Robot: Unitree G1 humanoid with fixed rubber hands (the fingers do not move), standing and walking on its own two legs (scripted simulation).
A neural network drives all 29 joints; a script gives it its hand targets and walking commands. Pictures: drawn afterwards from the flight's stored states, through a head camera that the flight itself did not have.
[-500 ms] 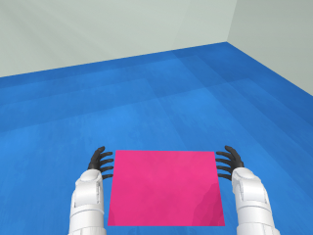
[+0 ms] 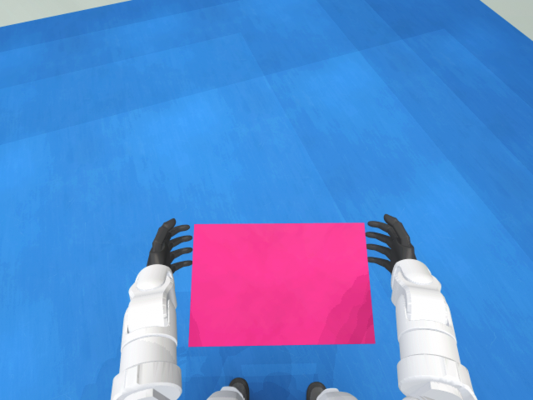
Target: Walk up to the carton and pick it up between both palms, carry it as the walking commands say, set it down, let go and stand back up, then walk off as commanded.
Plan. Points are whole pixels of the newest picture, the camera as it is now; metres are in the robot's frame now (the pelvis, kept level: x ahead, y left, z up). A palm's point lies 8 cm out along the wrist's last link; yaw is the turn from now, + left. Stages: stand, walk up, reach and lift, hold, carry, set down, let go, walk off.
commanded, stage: set down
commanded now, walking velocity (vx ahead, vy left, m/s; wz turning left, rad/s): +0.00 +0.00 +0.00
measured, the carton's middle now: (278, 281) +0.32 +0.00 -0.14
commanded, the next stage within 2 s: none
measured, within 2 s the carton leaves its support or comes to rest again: neither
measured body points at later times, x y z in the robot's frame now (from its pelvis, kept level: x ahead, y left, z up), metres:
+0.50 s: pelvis -0.05 +0.00 -0.07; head +0.15 +0.00 +0.33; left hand +0.35 +0.19 -0.14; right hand +0.35 -0.20 -0.14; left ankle +0.03 +0.13 -0.73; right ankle +0.01 -0.13 -0.73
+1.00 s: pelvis -0.05 +0.00 -0.16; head +0.18 +0.00 +0.23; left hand +0.38 +0.19 -0.24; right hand +0.38 -0.20 -0.24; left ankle +0.03 +0.13 -0.73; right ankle +0.01 -0.14 -0.73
